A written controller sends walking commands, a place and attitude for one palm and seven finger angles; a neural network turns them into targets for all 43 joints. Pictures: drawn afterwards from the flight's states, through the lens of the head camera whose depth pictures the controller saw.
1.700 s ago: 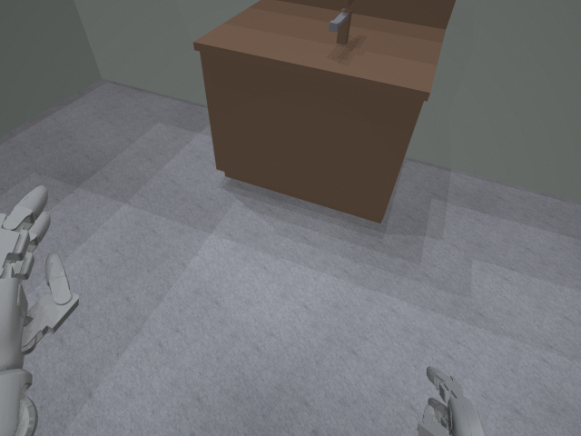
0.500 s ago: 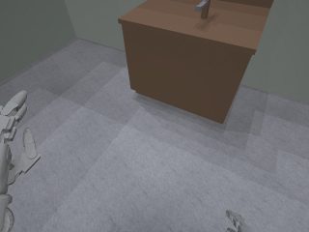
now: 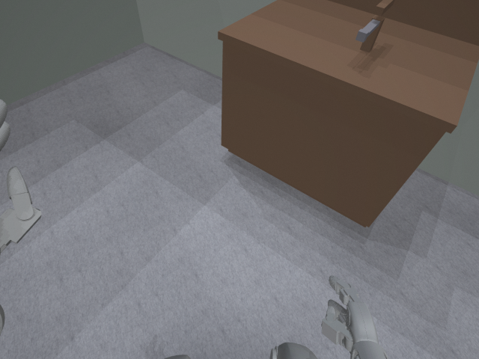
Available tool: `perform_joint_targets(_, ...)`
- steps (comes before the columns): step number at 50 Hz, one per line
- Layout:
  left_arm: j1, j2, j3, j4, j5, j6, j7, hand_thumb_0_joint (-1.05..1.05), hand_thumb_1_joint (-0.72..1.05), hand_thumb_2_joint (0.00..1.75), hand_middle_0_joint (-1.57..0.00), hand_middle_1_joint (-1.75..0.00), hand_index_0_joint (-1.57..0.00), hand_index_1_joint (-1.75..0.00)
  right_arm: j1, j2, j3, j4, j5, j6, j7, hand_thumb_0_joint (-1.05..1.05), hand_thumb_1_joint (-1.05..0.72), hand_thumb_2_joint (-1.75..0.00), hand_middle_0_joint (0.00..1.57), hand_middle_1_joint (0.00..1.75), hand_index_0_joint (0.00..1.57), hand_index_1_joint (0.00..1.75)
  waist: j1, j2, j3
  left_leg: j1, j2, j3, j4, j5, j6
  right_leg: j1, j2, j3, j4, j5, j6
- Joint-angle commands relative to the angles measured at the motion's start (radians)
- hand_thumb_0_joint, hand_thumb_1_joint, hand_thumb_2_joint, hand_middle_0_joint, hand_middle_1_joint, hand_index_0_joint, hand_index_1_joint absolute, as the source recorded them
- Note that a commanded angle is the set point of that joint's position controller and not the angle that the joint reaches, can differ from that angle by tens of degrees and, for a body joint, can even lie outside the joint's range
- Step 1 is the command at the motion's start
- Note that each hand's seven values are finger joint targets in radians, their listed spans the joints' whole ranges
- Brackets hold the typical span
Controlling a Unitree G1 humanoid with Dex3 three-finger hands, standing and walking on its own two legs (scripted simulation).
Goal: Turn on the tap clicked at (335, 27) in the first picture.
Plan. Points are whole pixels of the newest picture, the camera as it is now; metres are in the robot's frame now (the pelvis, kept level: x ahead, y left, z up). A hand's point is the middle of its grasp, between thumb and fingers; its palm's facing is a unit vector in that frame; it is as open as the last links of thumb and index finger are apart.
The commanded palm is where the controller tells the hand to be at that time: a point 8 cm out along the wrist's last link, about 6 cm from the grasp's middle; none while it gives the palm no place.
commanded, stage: walk to a spot facing it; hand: left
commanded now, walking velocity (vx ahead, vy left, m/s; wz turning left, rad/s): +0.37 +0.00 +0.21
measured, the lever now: (362, 35) +1.04 -0.36 +0.07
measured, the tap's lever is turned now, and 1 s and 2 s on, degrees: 0 0 0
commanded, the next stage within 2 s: turn to face it in 1.06 s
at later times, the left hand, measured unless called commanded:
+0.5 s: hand (86, 149) +0.33 +0.23 +0.20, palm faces +0.51 -0.73 -0.46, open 7.4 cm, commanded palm +0.26 +0.27 +0.19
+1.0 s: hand (65, 129) +0.38 +0.28 +0.19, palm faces +0.74 -0.51 -0.43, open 7.4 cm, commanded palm +0.31 +0.28 +0.19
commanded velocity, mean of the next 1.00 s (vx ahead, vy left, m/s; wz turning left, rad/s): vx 0.28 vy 0.00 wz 0.43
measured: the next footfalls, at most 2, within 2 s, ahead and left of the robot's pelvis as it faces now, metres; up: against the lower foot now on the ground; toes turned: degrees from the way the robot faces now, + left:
right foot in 0.20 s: +0.16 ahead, -0.16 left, +0.00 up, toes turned -7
left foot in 0.58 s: +0.29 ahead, +0.13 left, +0.00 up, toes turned +21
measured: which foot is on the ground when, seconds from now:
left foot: down 0.00-0.22, up 0.24-0.56, down 0.58-0.94, up 0.96-1.00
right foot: up 0.00-0.18, down 0.20-0.58, up 0.60-0.92, down 0.94-1.00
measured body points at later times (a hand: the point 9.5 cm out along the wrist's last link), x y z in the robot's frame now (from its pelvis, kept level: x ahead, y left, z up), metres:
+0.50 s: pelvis +0.15 -0.04 +0.01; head +0.19 -0.03 +0.46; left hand +0.30 +0.26 +0.22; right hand +0.35 -0.28 -0.07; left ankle +0.21 +0.12 -0.69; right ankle +0.12 -0.16 -0.73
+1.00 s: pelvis +0.28 -0.04 +0.00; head +0.30 -0.05 +0.45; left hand +0.33 +0.30 +0.21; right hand +0.51 -0.16 -0.12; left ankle +0.23 +0.09 -0.68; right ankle +0.35 -0.14 -0.73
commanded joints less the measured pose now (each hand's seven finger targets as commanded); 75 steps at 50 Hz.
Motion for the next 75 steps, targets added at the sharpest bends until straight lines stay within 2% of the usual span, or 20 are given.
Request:
perform_joint_targets(1, 0.095, 0.074, 0.075, -0.247, -0.011, -0.075, 0.008, 0.00, 0.90, 0.90, -0.20, -0.30, -0.20, -0.30, -0.002, -0.193, -0.077, -0.109, -0.001, -0.060, 0.002, 0.00, -0.90, -0.90, 0.20, 0.30, 0.20, 0.30, 0.024, 0.315, -0.150, -0.001, 0.199, -0.193, -0.355, -0.131, 0.131, 0.059, -0.024, -0.036, -0.246, 0.131, 0.009)
perform_joint_targets(8, -0.021, 0.052, 0.026, -0.075, 0.009, -0.042, 0.010, 0.00, 0.90, 0.90, -0.20, -0.30, -0.20, -0.30, 0.014, -0.196, -0.070, -0.079, -0.004, -0.060, -0.034, 0.00, -0.90, -0.90, 0.20, 0.30, 0.20, 0.30, 0.032, 0.187, -0.135, -0.062, 0.155, -0.135, -0.168, -0.315, 0.080, 0.317, 0.054, -0.141, -0.644, 0.146, 0.027)
perform_joint_targets(9, -0.060, 0.061, 0.019, -0.076, 0.017, -0.037, 0.013, 0.00, 0.90, 0.90, -0.20, -0.30, -0.20, -0.30, 0.018, -0.184, -0.064, -0.075, -0.003, -0.057, -0.036, 0.00, -0.90, -0.90, 0.20, 0.30, 0.20, 0.30, 0.031, 0.106, -0.146, -0.096, 0.110, -0.109, -0.025, -0.326, 0.056, 0.369, 0.015, -0.075, -0.734, 0.097, 0.007)
perform_joint_targets(11, -0.104, 0.139, 0.045, -0.076, 0.025, -0.011, 0.024, 0.00, 0.90, 0.90, -0.20, -0.30, -0.20, -0.30, -0.042, -0.164, -0.056, -0.097, -0.004, -0.060, -0.039, 0.00, -0.90, -0.90, 0.20, 0.30, 0.20, 0.30, 0.066, -0.335, -0.119, -0.431, -0.064, -0.056, 0.560, -0.379, -0.013, 0.496, -0.371, 0.565, -0.984, 0.024, -0.184)
perform_joint_targets(12, -0.152, 0.153, 0.045, -0.109, 0.018, -0.018, 0.028, 0.00, 0.90, 0.90, -0.20, -0.30, -0.20, -0.30, -0.059, -0.188, -0.053, -0.083, -0.011, -0.065, -0.039, 0.00, -0.90, -0.90, 0.20, 0.30, 0.20, 0.30, 0.054, -0.197, -0.112, -0.474, -0.021, -0.160, 0.692, -0.306, -0.028, 0.503, -0.435, 0.573, -0.999, 0.126, -0.225)
perform_joint_targets(19, -0.016, 0.150, 0.096, -0.210, 0.023, -0.073, 0.031, 0.00, 0.90, 0.90, -0.20, -0.30, -0.20, -0.30, -0.033, -0.190, -0.071, -0.074, -0.011, -0.016, -0.018, 0.00, -0.90, -0.90, 0.20, 0.30, 0.20, 0.30, 0.024, -0.085, -0.106, -0.311, 0.064, -0.086, 0.427, -0.130, -0.051, 0.430, -0.284, 0.007, -0.890, 0.504, -0.158)
perform_joint_targets(26, 0.112, 0.107, 0.114, -0.248, -0.008, -0.064, 0.064, 0.00, 0.90, 0.90, -0.20, -0.30, -0.20, -0.30, 0.047, -0.172, -0.098, -0.145, -0.010, -0.009, -0.017, 0.00, -0.90, -0.90, 0.20, 0.30, 0.20, 0.30, 0.007, -0.069, -0.240, 0.045, -0.085, 0.135, -0.054, 0.021, -0.038, 0.437, -0.214, -0.142, -0.570, 0.740, -0.102)
perform_joint_targets(28, 0.063, 0.108, 0.110, -0.271, -0.004, -0.084, 0.065, 0.00, 0.90, 0.90, -0.20, -0.30, -0.20, -0.30, 0.053, -0.209, -0.119, -0.151, -0.006, -0.008, -0.029, 0.00, -0.90, -0.90, 0.20, 0.30, 0.20, 0.30, -0.031, 0.225, -0.321, 0.384, 0.025, -0.100, -0.131, 0.115, 0.046, 0.156, -0.106, -0.175, -0.142, 0.425, -0.015)
perform_joint_targets(29, 0.067, 0.099, 0.105, -0.282, -0.013, -0.095, 0.063, 0.00, 0.90, 0.90, -0.20, -0.30, -0.20, -0.30, 0.031, -0.231, -0.116, -0.159, -0.009, -0.014, -0.022, 0.00, -0.90, -0.90, 0.20, 0.30, 0.20, 0.30, -0.007, 0.478, -0.323, 0.468, 0.318, -0.581, -0.196, 0.402, 0.204, -0.084, 0.033, -0.098, 0.088, -0.142, 0.023)
perform_joint_targets(30, 0.041, 0.150, 0.111, -0.233, 0.004, -0.097, 0.059, 0.00, 0.90, 0.90, -0.20, -0.30, -0.20, -0.30, 0.037, -0.210, -0.096, -0.153, -0.008, -0.030, -0.009, 0.00, -0.90, -0.90, 0.20, 0.30, 0.20, 0.30, -0.013, 0.352, -0.271, 0.445, 0.386, -0.759, -0.217, 0.470, 0.274, -0.175, 0.046, 0.021, 0.200, -0.180, 0.002)
perform_joint_targets(35, 0.004, 0.144, 0.116, -0.316, -0.002, -0.085, 0.013, 0.00, 0.90, 0.90, -0.20, -0.30, -0.20, -0.30, -0.001, -0.212, -0.105, -0.114, 0.012, -0.035, 0.001, 0.00, -0.90, -0.90, 0.20, 0.30, 0.20, 0.30, 0.022, 0.290, -0.174, 0.129, 0.231, -0.370, -0.261, 0.052, 0.184, -0.105, -0.045, 0.035, -0.039, 0.014, 0.020)
perform_joint_targets(45, -0.010, 0.053, 0.041, -0.062, 0.003, -0.015, 0.014, 0.00, 0.90, 0.90, -0.20, -0.30, -0.20, -0.30, 0.004, -0.189, -0.065, -0.078, 0.004, -0.052, -0.028, 0.00, -0.90, -0.90, 0.20, 0.30, 0.20, 0.30, 0.039, 0.142, -0.135, -0.133, 0.110, -0.212, -0.108, -0.379, 0.066, 0.362, 0.050, -0.085, -0.715, 0.084, 0.028)
perform_joint_targets(47, -0.063, 0.121, 0.052, -0.019, 0.016, 0.013, 0.021, 0.00, 0.90, 0.90, -0.20, -0.30, -0.20, -0.30, -0.015, -0.154, -0.059, -0.082, -0.001, -0.046, -0.030, 0.00, -0.90, -0.90, 0.20, 0.30, 0.20, 0.30, 0.054, -0.369, -0.102, -0.428, -0.083, -0.071, 0.502, -0.414, -0.030, 0.441, -0.364, 0.533, -1.015, -0.103, -0.147)
perform_joint_targets(50, -0.143, 0.102, 0.012, -0.067, 0.020, -0.007, 0.017, 0.00, 0.90, 0.90, -0.20, -0.30, -0.20, -0.30, -0.032, -0.187, -0.056, -0.056, -0.026, -0.052, -0.021, 0.00, -0.90, -0.90, 0.20, 0.30, 0.20, 0.30, 0.020, -0.091, -0.122, -0.409, -0.005, -0.180, 0.743, -0.219, -0.065, 0.390, -0.373, 0.390, -0.949, 0.235, -0.181)
perform_joint_targets(54, -0.078, 0.131, 0.039, -0.182, 0.015, -0.044, 0.029, 0.00, 0.90, 0.90, -0.20, -0.30, -0.20, -0.30, -0.066, -0.182, -0.055, -0.067, -0.024, -0.027, -0.028, 0.00, -0.90, -0.90, 0.20, 0.30, 0.20, 0.30, 0.023, -0.115, -0.106, -0.296, 0.014, -0.087, 0.543, -0.196, -0.086, 0.405, -0.278, -0.017, -0.832, 0.771, -0.125)
perform_joint_targets(60, 0.133, 0.147, 0.139, -0.282, -0.015, -0.038, 0.069, 0.00, 0.90, 0.90, -0.20, -0.30, -0.20, -0.30, -0.025, -0.165, -0.080, -0.144, -0.015, -0.013, -0.036, 0.00, -0.90, -0.90, 0.20, 0.30, 0.20, 0.30, 0.043, -0.109, -0.246, -0.067, -0.054, 0.046, 0.030, -0.104, -0.060, 0.481, -0.234, -0.063, -0.662, 0.922, -0.125)
perform_joint_targets(62, 0.114, 0.126, 0.129, -0.319, -0.024, -0.047, 0.073, 0.00, 0.90, 0.90, -0.20, -0.30, -0.20, -0.30, 0.012, -0.177, -0.090, -0.156, -0.006, -0.004, -0.041, 0.00, -0.90, -0.90, 0.20, 0.30, 0.20, 0.30, -0.006, 0.003, -0.315, 0.177, -0.071, 0.073, -0.163, 0.163, -0.066, 0.407, -0.145, -0.086, -0.498, 0.829, -0.057)
perform_joint_targets(64, 0.079, 0.124, 0.114, -0.347, -0.027, -0.082, 0.069, 0.00, 0.90, 0.90, -0.20, -0.30, -0.20, -0.30, 0.026, -0.238, -0.116, -0.159, 0.003, -0.006, -0.034, 0.00, -0.90, -0.90, 0.20, 0.30, 0.20, 0.30, 0.008, 0.376, -0.360, 0.469, 0.297, -0.343, -0.141, 0.884, 0.103, 0.022, 0.024, -0.059, -0.193, -0.047, 0.007)
perform_joint_targets(65, 0.090, 0.146, 0.115, -0.249, -0.005, -0.092, 0.064, 0.00, 0.90, 0.90, -0.20, -0.30, -0.20, -0.30, 0.044, -0.232, -0.114, -0.145, 0.002, -0.014, -0.024, 0.00, -0.90, -0.90, 0.20, 0.30, 0.20, 0.30, 0.010, 0.323, -0.324, 0.472, 0.361, -0.400, -0.148, 0.980, 0.156, -0.058, 0.051, 0.031, -0.073, -0.210, -0.012)
perform_joint_targets(75, -0.028, 0.088, 0.025, -0.239, 0.002, -0.026, 0.012, 0.00, 0.90, 0.90, -0.20, -0.30, -0.20, -0.30, -0.001, -0.221, -0.072, -0.143, 0.000, -0.074, 0.021, 0.00, -0.90, -0.90, 0.20, 0.30, 0.20, 0.30, 0.026, 0.319, -0.172, 0.117, 0.301, -0.025, -0.190, 0.278, 0.032, 0.175, 0.066, -0.061, -0.516, 0.127, 0.017)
